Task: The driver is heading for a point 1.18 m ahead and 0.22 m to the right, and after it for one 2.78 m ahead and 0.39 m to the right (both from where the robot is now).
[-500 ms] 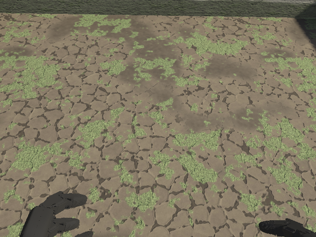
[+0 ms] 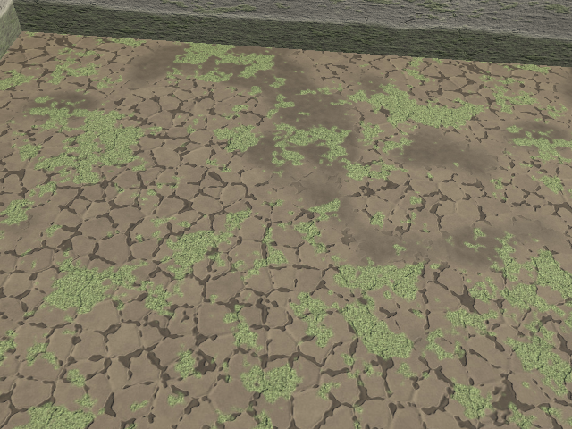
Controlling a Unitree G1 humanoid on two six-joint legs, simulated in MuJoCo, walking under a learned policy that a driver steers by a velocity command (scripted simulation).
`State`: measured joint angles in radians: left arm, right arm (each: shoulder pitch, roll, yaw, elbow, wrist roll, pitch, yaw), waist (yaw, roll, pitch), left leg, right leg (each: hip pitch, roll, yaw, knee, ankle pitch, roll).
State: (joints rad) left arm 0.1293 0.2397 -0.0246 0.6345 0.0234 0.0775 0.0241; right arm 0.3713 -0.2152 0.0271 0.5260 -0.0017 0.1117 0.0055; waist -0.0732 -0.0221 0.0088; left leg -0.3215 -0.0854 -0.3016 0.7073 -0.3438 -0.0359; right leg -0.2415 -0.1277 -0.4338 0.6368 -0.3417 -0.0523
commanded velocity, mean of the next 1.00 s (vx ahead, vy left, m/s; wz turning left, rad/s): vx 0.05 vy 0.00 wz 0.04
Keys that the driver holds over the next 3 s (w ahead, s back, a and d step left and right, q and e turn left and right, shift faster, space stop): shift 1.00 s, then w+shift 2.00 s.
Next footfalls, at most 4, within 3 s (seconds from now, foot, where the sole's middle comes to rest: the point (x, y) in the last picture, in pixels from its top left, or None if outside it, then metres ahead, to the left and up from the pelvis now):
none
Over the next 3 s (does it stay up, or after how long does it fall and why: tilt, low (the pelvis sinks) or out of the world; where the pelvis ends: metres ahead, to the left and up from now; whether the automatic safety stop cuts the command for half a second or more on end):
stays up -0.02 -0.02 0.02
